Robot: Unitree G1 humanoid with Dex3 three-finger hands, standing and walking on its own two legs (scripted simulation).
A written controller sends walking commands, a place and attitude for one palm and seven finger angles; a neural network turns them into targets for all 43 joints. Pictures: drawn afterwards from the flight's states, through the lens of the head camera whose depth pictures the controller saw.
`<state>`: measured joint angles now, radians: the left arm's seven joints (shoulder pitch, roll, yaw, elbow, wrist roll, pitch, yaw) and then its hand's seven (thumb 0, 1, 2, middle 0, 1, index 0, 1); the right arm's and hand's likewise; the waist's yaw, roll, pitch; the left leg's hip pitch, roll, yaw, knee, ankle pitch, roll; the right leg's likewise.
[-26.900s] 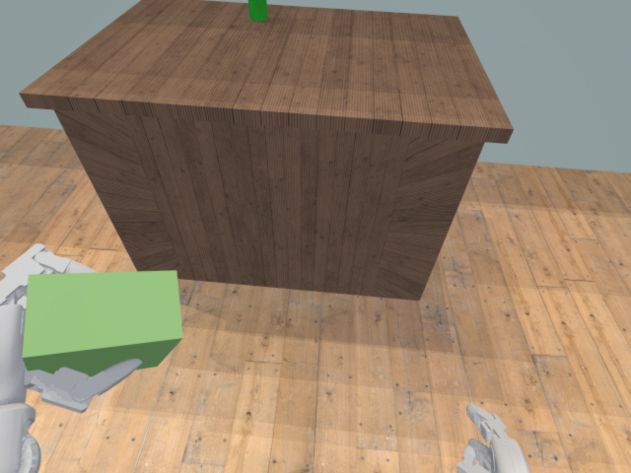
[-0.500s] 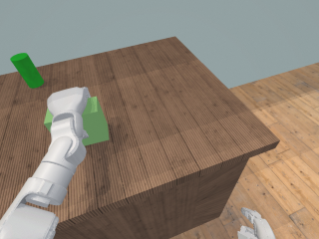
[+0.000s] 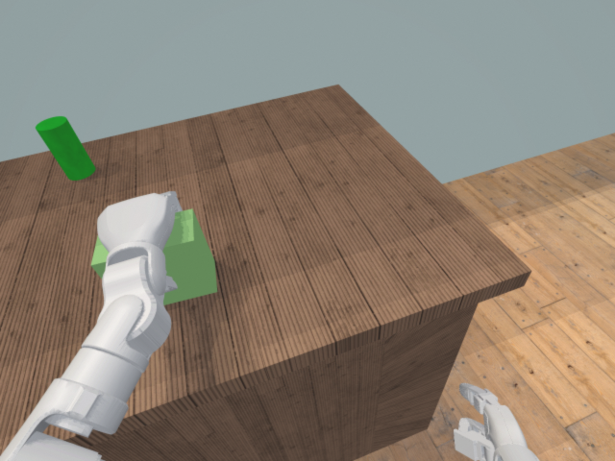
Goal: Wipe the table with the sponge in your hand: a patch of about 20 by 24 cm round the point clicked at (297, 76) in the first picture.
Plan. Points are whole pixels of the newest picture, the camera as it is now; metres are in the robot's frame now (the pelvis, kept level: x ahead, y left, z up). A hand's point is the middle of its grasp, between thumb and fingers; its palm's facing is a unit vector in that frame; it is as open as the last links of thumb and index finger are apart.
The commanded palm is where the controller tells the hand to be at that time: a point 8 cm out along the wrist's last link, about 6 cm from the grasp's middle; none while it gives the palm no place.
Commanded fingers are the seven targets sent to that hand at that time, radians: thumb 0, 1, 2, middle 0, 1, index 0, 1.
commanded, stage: wipe back along the middle lane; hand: left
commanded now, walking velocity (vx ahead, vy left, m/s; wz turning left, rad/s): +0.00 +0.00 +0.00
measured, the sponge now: (165, 270) +0.34 +0.25 +0.08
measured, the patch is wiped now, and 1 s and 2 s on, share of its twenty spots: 0.50 0.60 0.85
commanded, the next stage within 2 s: slide across to the third lane in 0.60 s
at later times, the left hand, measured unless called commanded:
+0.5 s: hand (159, 279) +0.29 +0.22 +0.13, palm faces +0.14 -0.09 -0.99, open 10.4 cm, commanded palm +0.24 +0.21 +0.16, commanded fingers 0.00 0.10 1.30 -1.20 -1.60 -1.20 -1.60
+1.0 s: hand (183, 290) +0.27 +0.18 +0.13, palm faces +0.15 -0.10 -0.98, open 10.4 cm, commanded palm +0.24 +0.16 +0.18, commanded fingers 0.00 0.10 1.30 -1.20 -1.60 -1.20 -1.60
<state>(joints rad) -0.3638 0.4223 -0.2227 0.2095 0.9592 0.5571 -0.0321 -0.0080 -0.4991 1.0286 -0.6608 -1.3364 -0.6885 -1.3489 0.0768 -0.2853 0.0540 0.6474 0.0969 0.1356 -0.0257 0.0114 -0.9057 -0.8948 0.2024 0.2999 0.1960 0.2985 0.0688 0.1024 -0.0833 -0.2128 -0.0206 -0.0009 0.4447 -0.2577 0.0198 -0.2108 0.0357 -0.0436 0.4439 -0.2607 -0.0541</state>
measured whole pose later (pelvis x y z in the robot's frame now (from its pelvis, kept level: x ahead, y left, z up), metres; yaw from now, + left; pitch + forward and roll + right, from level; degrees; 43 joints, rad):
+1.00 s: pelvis -0.03 -0.02 +0.00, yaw +0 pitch -3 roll +1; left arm -0.20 0.37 -0.34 -0.09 0.95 0.64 -0.01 -0.02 -0.50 1.03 -0.66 -1.34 -0.70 -1.34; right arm 0.02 -0.26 0.06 0.65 0.09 0.09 0.00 0.01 -0.91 -0.90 0.20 0.30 0.19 0.30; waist 0.11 0.11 -0.06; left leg -0.19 -0.01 -0.01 0.48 -0.24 0.00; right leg -0.20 0.04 -0.05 0.51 -0.27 -0.08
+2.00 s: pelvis -0.03 -0.05 +0.00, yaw -2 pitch +0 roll +2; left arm -0.51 0.33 -0.32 0.37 0.92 0.65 -0.02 -0.02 -0.52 1.03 -0.69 -1.31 -0.73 -1.31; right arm 0.03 -0.28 0.05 0.71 0.09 0.11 -0.05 0.01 -0.91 -0.90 0.20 0.30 0.19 0.30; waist 0.06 0.10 -0.08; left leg -0.21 0.02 -0.01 0.44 -0.22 0.00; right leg -0.24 0.09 -0.03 0.48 -0.24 -0.12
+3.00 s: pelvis -0.01 -0.01 +0.00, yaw -2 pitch +7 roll +0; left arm -0.87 0.35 -0.21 0.92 0.97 0.43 0.05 0.00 -0.53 1.04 -0.69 -1.32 -0.73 -1.32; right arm 0.17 -0.28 0.03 0.75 0.08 0.11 -0.06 0.01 -0.91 -0.89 0.20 0.30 0.20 0.30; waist -0.01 0.07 -0.12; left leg -0.33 0.00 -0.01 0.44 -0.23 0.00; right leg -0.33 0.06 -0.02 0.43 -0.21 -0.07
